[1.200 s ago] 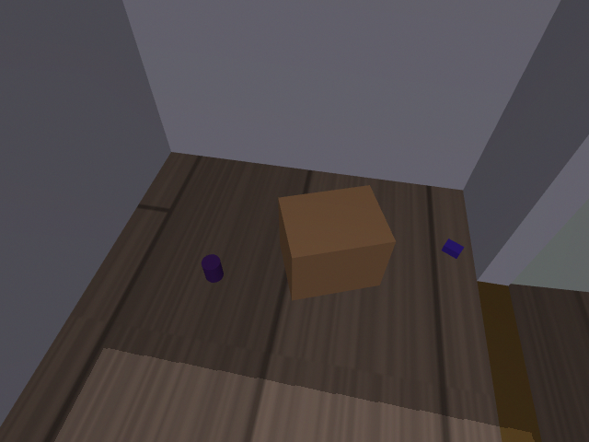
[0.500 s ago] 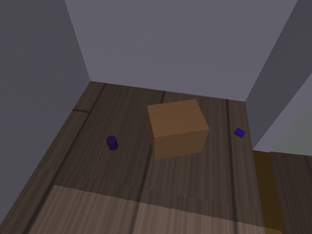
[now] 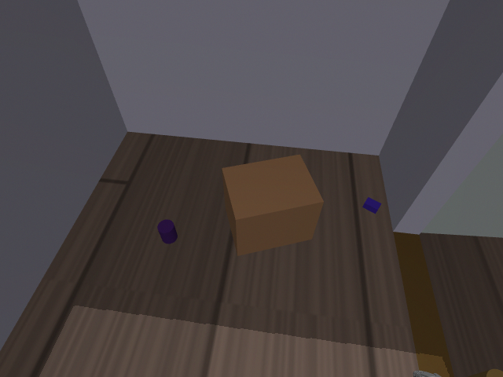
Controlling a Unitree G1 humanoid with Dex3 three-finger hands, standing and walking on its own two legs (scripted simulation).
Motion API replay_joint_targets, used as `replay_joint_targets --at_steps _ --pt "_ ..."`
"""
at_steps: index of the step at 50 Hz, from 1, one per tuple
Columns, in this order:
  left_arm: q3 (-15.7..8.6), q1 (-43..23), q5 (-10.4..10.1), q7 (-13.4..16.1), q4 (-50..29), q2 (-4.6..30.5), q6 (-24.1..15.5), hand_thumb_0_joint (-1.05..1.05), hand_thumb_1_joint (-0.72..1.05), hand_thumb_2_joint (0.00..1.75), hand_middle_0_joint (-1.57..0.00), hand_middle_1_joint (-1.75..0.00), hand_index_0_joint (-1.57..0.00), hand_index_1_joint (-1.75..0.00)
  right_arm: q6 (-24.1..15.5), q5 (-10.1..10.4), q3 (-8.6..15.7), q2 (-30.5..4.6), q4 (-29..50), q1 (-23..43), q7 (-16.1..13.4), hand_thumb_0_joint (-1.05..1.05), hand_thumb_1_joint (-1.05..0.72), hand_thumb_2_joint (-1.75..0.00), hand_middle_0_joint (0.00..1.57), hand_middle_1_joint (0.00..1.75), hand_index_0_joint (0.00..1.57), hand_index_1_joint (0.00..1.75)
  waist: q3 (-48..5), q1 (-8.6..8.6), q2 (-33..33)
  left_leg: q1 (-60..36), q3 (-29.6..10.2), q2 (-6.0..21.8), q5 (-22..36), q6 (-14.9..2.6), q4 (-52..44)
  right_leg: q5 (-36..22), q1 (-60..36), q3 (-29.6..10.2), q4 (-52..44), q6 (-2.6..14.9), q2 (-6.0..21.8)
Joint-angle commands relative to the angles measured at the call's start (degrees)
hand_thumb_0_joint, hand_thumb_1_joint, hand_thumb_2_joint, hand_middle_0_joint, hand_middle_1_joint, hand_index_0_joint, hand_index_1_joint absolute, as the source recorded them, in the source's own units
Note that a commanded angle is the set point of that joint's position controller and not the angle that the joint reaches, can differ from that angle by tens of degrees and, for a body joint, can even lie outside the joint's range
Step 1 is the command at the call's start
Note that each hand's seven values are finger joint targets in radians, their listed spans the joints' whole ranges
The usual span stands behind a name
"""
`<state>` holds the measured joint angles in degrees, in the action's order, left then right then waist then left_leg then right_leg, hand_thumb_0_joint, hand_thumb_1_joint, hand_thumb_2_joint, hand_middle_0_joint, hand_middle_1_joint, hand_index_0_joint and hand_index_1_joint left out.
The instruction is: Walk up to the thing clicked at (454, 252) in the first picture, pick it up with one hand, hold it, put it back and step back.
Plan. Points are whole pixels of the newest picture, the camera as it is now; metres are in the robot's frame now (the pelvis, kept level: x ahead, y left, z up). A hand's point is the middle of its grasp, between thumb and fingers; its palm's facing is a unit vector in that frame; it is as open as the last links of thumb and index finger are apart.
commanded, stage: walk up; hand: left
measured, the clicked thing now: (371, 205) +0.99 -0.58 -0.76
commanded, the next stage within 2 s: none
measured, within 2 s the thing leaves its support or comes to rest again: neither
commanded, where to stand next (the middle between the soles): +0.54 -0.47 m, yaw -44 degrees
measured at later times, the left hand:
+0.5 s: hand (192, 321) +0.25 +0.13 -0.15, palm faces -0.34 -0.88 -0.32, open 7.4 cm
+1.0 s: hand (308, 197) +0.54 -0.12 -0.13, palm faces -0.61 -0.70 -0.37, open 7.4 cm
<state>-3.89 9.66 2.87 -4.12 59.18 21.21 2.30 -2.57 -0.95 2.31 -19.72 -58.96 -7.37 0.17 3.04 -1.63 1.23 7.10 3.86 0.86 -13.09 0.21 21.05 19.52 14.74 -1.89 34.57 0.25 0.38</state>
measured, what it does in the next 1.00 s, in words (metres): walks ahead, turning right: right foot, then left foot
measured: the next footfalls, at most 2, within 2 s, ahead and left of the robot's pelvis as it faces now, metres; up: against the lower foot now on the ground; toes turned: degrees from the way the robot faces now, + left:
right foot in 0.24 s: +0.12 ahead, -0.25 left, +0.00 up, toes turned -17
left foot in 0.54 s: +0.28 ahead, -0.05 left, +0.00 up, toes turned -18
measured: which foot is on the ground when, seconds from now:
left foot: down 0.00-0.26, up 0.28-0.52, down 0.54-0.94, up 0.96-1.00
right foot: up 0.00-0.22, down 0.24-0.54, up 0.56-0.90, down 0.92-1.00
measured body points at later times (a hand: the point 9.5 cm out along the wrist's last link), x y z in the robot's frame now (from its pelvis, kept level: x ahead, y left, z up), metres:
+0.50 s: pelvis +0.11 -0.11 -0.01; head +0.13 -0.12 +0.44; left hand +0.26 +0.17 -0.13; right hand +0.09 -0.45 -0.12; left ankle +0.21 -0.02 -0.72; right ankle +0.08 -0.23 -0.74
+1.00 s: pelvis +0.26 -0.24 -0.03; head +0.28 -0.27 +0.42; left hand +0.57 -0.09 -0.11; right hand +0.05 -0.51 -0.14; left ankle +0.25 -0.05 -0.69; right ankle +0.25 -0.38 -0.74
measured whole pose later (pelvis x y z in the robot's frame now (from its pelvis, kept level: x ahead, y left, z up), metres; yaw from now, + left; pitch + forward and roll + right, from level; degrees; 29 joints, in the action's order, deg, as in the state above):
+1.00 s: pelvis +0.26 -0.24 -0.03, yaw -36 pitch -3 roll +0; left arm -4.5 7.6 -0.1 -5.2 45.3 24.1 -1.9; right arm -2.8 -0.6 3.0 -25.9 -49.5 -22.5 0.7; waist 7.5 3.9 -0.8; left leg 12.3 4.8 8.1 -27.4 -0.4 57.6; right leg 13.7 22.0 1.0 38.5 1.8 0.3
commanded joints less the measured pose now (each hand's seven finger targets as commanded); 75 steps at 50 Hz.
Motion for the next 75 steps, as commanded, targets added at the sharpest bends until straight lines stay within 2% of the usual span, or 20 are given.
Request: replay_joint_targets --at_steps 1,11,12,13,14,18,23,26,27,29,34,40,45,48,53,62,64,66,71,75 --pt "-3.8 -4.6 -0.3 -2.3 -11.1 12.5 0.4 0.00 0.90 0.90 -0.20 -0.30 -0.20 -0.30 -2.3 -0.8 7.3 -22.0 7.4 -0.9 -2.0 0.00 -0.90 -0.90 0.20 0.30 0.20 0.30 -2.4 2.16 -5.3 -7.4 -15.9 27.8 -7.0 -12.48 -10.6 4.4 19.5 -6.2 20.0 -0.12 9.5" --pt "-5.8 8.2 -0.2 -3.4 -10.5 14.6 -1.7 0.00 0.90 0.90 -0.20 -0.30 -0.20 -0.30 -1.0 -1.4 6.8 -19.7 11.8 0.9 -0.5 0.00 -0.90 -0.90 0.20 0.30 0.20 0.30 -4.6 -3.47 -0.5 10.3 8.7 12.9 -5.4 -6.66 19.5 -2.7 -8.1 10.2 -0.1 1.71 0.3" --pt "-7.4 16.3 -0.4 -2.3 -8.9 18.9 -2.4 0.00 0.90 0.90 -0.20 -0.30 -0.20 -0.30 -0.7 -1.2 5.2 -16.4 13.1 0.2 -0.4 0.00 -0.90 -0.90 0.20 0.30 0.20 0.30 -6.8 -7.66 12.3 18.1 10.8 6.8 -5.7 -4.16 38.6 6.9 -16.2 0.2 -8.6 5.09 2.2" --pt "-8.4 17.9 -0.9 -1.7 -10.4 25.3 -2.7 0.00 0.90 0.90 -0.20 -0.30 -0.20 -0.30 -1.0 0.4 3.7 -12.6 16.6 1.9 0.0 0.00 -0.90 -0.90 0.20 0.30 0.20 0.30 -3.9 -7.53 26.0 34.6 7.1 -2.7 -23.9 -0.80 49.0 12.0 -17.0 -32.2 -23.3 12.73 15.7" --pt "-8.6 14.7 -1.7 -1.6 -12.0 26.3 -2.5 0.00 0.90 0.90 -0.20 -0.30 -0.20 -0.30 -0.9 -0.1 4.6 -16.8 16.7 3.3 0.1 0.00 -0.90 -0.90 0.20 0.30 0.20 0.30 -2.6 -5.86 15.2 32.9 -2.8 2.3 -22.9 -0.13 49.6 20.0 -11.2 -41.6 -24.9 17.23 20.8" --pt "-6.2 4.4 -1.8 -0.1 -15.7 19.4 -2.3 0.00 0.90 0.90 -0.20 -0.30 -0.20 -0.30 -2.1 1.1 4.5 -16.8 12.5 -5.5 0.8 0.00 -0.90 -0.90 0.20 0.30 0.20 0.30 -0.1 0.78 9.3 21.3 -2.9 5.6 -15.2 -1.35 33.7 8.9 -0.6 -18.5 -18.2 12.08 11.3" --pt "-5.1 2.9 -1.2 -0.7 -19.3 17.7 -3.2 0.00 0.90 0.90 -0.20 -0.30 -0.20 -0.30 -2.3 0.0 5.4 -16.2 12.6 -10.9 0.7 0.00 -0.90 -0.90 0.20 0.30 0.20 0.30 -1.4 1.80 8.5 10.9 -0.7 2.5 -8.7 -1.19 20.1 8.3 6.3 -17.8 -17.1 12.20 9.7" --pt "-3.8 -3.6 -1.4 -0.7 -21.6 14.1 -2.9 0.00 0.90 0.90 -0.20 -0.30 -0.20 -0.30 -3.9 -1.0 6.8 -17.7 10.1 -23.0 -0.4 0.00 -0.90 -0.90 0.20 0.30 0.20 0.30 -3.3 10.20 0.9 -13.9 -2.6 2.4 1.0 -1.49 11.0 13.9 26.4 -12.4 -1.2 7.48 3.9" --pt "-2.5 -2.2 -1.3 -0.3 -22.5 8.7 -3.0 0.00 0.90 0.90 -0.20 -0.30 -0.20 -0.30 -4.5 -2.1 8.1 -23.0 10.0 -27.5 -1.2 0.00 -0.90 -0.90 0.20 0.30 0.20 0.30 -3.5 12.32 -13.8 -16.5 -20.4 13.3 -20.3 -3.64 -1.3 15.5 34.4 -8.1 16.7 4.77 -5.9" --pt "-3.0 5.0 -0.9 0.2 -19.9 15.2 -2.6 0.00 0.90 0.90 -0.20 -0.30 -0.20 -0.30 -5.3 0.0 8.2 -27.1 14.9 -13.8 -1.3 0.00 -0.90 -0.90 0.20 0.30 0.20 0.30 1.9 4.15 -6.6 -1.2 -45.2 30.2 -40.6 -9.94 -16.8 5.9 31.8 -11.0 32.0 2.63 -1.6" --pt "-4.0 6.1 -2.0 -1.4 -15.3 15.3 -3.3 0.00 0.90 0.90 -0.20 -0.30 -0.20 -0.30 -5.9 -0.5 5.5 -19.5 14.3 -11.3 -0.3 0.00 -0.90 -0.90 0.20 0.30 0.20 0.30 2.9 2.72 -9.3 1.0 -11.5 17.0 -8.4 -9.08 -10.3 -4.9 21.3 -5.0 22.9 -0.97 3.4" --pt "-2.2 -4.1 -2.2 -2.4 -19.1 10.7 -3.5 0.00 0.90 0.90 -0.20 -0.30 -0.20 -0.30 -4.8 -0.6 5.8 -21.2 14.2 -16.8 0.1 0.00 -0.90 -0.90 0.20 0.30 0.20 0.30 0.0 5.89 -10.4 -5.3 2.8 14.7 19.5 -9.07 -1.1 -5.1 14.3 3.6 4.7 1.24 2.9" --pt "-3.9 5.9 -2.4 -1.4 -14.1 13.7 -3.9 0.00 0.90 0.90 -0.20 -0.30 -0.20 -0.30 -3.1 -0.1 5.1 -20.0 16.4 -14.2 0.0 0.00 -0.90 -0.90 0.20 0.30 0.20 0.30 -6.2 -0.71 -2.9 4.2 6.1 13.4 17.7 -6.82 17.7 -9.4 -10.5 7.0 -4.5 3.98 -0.9" --pt "-6.7 13.7 -3.4 0.6 -14.8 23.7 -4.6 0.00 0.90 0.90 -0.20 -0.30 -0.20 -0.30 -2.6 1.0 3.5 -18.4 18.1 -14.9 -0.1 0.00 -0.90 -0.90 0.20 0.30 0.20 0.30 -10.0 -4.91 14.4 30.8 -1.9 2.9 -17.3 -1.58 50.2 1.6 -23.5 -37.5 -17.1 17.82 20.9" --pt "-4.0 4.7 -3.9 2.0 -17.4 16.4 -5.2 0.00 0.90 0.90 -0.20 -0.30 -0.20 -0.30 -2.1 0.3 3.4 -16.9 13.4 -18.8 0.6 0.00 -0.90 -0.90 0.20 0.30 0.20 0.30 -0.8 2.21 7.0 20.4 -3.9 6.6 -8.6 -1.46 39.5 -15.9 -2.5 -13.0 -14.0 12.72 9.7" --pt "-2.9 2.6 -2.3 1.1 -20.5 15.5 -6.0 0.00 0.90 0.90 -0.20 -0.30 -0.20 -0.30 -4.4 -0.8 5.1 -15.5 13.9 -18.7 1.6 0.00 -0.90 -0.90 0.20 0.30 0.20 0.30 -1.6 5.17 4.6 -2.8 0.1 1.9 2.7 -1.74 13.6 4.1 16.6 -11.8 -7.1 10.03 7.9" --pt "-0.8 4.9 -2.5 1.4 -20.8 7.7 -6.1 0.00 0.90 0.90 -0.20 -0.30 -0.20 -0.30 -5.5 -1.9 7.3 -22.5 12.6 -27.7 0.5 0.00 -0.90 -0.90 0.20 0.30 0.20 0.30 -5.4 9.96 -16.3 -14.4 -24.0 16.0 -18.2 -6.46 -1.4 7.0 28.1 -3.2 22.0 4.09 -5.2" --pt "-2.2 7.5 -2.0 2.5 -18.7 15.8 -5.7 0.00 0.90 0.90 -0.20 -0.30 -0.20 -0.30 -5.2 0.6 7.3 -24.9 15.8 -19.4 0.6 0.00 -0.90 -0.90 0.20 0.30 0.20 0.30 0.3 5.52 -6.4 -4.3 -42.0 28.0 -31.8 -13.22 -11.0 8.5 30.5 -7.4 32.8 2.83 -2.0" --pt "-2.7 10.3 -2.5 1.1 -14.1 14.3 -5.9 0.00 0.90 0.90 -0.20 -0.30 -0.20 -0.30 -4.8 0.1 5.1 -19.5 16.3 -14.2 0.8 0.00 -0.90 -0.90 0.20 0.30 0.20 0.30 1.6 2.87 -10.5 2.6 -12.4 16.8 -5.2 -11.84 -6.4 0.5 19.9 -2.6 21.3 0.24 2.6" --pt "-2.6 7.2 -2.4 -0.3 -15.0 13.1 -5.6 0.00 0.90 0.90 -0.20 -0.30 -0.20 -0.30 -4.2 -0.1 5.2 -20.4 17.4 -12.9 1.3 0.00 -0.90 -0.90 0.20 0.30 0.20 0.30 2.1 2.74 -12.8 6.8 -6.8 15.4 -8.9 -12.03 -6.5 -3.6 12.5 1.8 9.9 -0.04 4.0"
